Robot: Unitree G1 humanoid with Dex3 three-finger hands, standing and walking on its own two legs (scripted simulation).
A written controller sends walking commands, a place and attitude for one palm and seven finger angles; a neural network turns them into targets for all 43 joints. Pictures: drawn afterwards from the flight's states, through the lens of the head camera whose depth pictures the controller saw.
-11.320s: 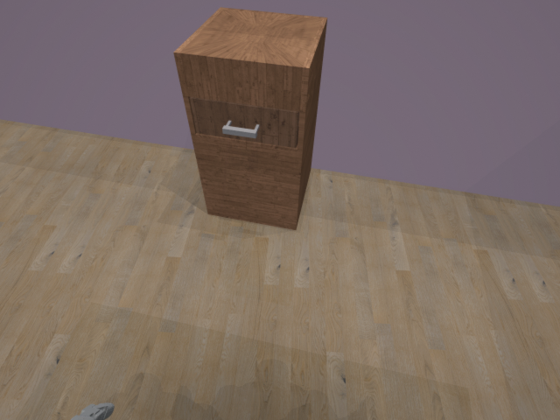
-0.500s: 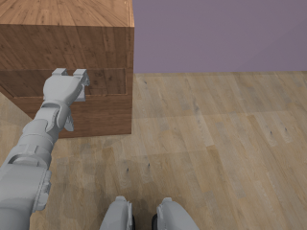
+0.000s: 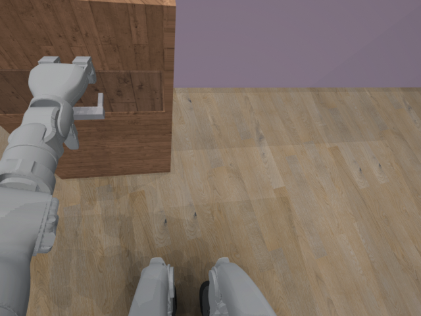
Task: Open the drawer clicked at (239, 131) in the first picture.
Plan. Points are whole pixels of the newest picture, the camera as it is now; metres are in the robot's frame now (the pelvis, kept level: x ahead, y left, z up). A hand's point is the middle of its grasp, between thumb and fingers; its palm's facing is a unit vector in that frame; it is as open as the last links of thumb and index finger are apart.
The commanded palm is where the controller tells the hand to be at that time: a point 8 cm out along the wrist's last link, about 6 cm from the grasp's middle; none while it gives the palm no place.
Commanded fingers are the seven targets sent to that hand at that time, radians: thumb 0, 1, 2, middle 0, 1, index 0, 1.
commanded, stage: move the hooked fingers above the handle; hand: left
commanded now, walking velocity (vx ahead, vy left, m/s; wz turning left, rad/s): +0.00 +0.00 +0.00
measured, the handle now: (75, 105) +0.57 +0.26 -0.09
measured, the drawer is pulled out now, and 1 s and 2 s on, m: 0.00 0.00 0.00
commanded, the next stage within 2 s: none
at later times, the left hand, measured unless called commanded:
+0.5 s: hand (64, 103) +0.52 +0.26 -0.02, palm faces -0.05 -0.02 -1.00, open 13.7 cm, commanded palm +0.52 +0.23 +0.02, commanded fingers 0.00 -0.50 0.30 -0.30 -1.20 -0.30 -1.20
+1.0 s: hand (61, 108) +0.53 +0.27 -0.04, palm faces +0.05 -0.04 -1.00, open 13.5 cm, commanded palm +0.52 +0.23 +0.02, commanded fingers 0.00 -0.50 0.30 -0.30 -1.20 -0.30 -1.20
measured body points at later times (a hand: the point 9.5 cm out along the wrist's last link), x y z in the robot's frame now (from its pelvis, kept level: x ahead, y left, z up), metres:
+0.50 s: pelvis +0.00 +0.00 +0.00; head +0.17 +0.03 +0.42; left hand +0.52 +0.25 +0.04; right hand +0.01 -0.26 -0.11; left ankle +0.04 +0.06 -0.61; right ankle +0.02 -0.10 -0.61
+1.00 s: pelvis +0.01 +0.01 -0.01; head +0.19 +0.05 +0.40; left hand +0.52 +0.27 +0.01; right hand +0.04 -0.26 -0.12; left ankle +0.04 +0.06 -0.61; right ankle +0.02 -0.10 -0.61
